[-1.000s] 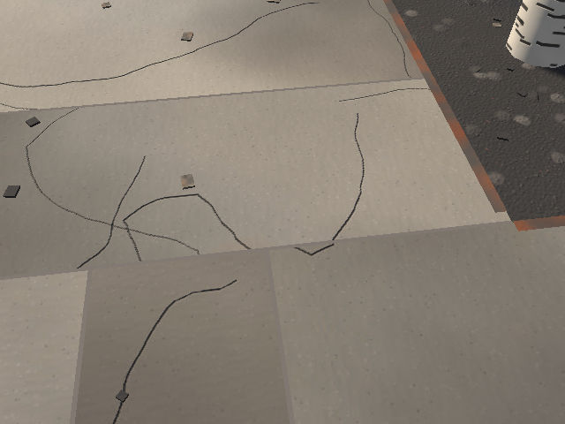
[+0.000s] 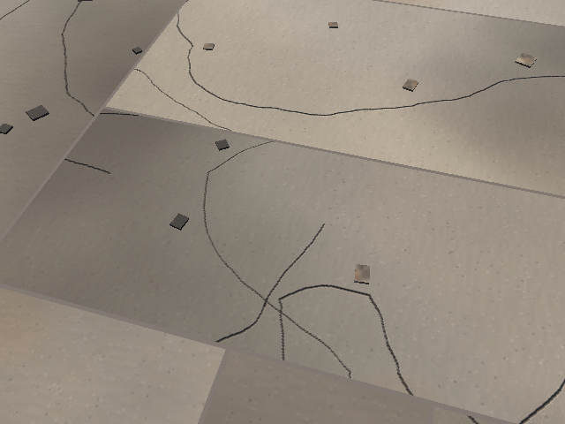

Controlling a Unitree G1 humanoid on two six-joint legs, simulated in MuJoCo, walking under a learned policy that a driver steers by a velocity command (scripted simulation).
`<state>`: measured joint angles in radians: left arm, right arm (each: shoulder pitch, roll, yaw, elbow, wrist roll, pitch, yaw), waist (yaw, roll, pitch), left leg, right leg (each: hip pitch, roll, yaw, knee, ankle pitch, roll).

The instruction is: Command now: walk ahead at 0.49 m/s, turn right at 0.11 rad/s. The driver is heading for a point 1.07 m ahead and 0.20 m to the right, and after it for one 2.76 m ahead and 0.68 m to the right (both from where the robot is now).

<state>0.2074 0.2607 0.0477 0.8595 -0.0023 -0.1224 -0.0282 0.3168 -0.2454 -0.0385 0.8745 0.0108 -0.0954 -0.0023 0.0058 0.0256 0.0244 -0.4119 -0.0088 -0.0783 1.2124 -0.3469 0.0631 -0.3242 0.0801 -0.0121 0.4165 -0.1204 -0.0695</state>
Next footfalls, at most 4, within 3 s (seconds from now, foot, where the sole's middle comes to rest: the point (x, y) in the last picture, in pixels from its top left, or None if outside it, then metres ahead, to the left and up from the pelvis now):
0.32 left None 0.35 0.13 -0.77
0.84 right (393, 404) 0.52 -0.22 -0.77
1.42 left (344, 271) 0.89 -0.13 -0.77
1.88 right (408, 203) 1.14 -0.34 -0.77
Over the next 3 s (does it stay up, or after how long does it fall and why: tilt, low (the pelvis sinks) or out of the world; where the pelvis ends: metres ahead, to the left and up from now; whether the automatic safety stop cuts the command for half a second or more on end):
stays up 1.02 -0.26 0.00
